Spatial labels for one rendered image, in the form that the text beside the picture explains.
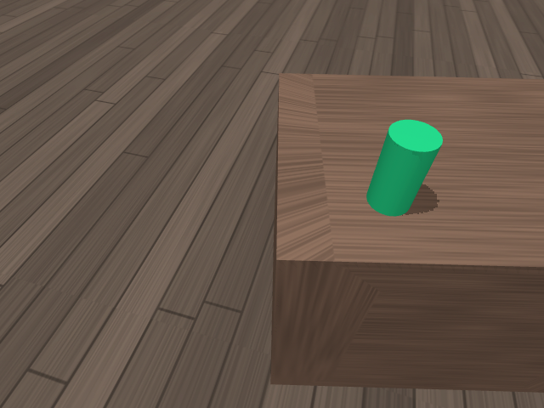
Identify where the can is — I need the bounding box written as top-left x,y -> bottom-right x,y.
366,120 -> 443,216

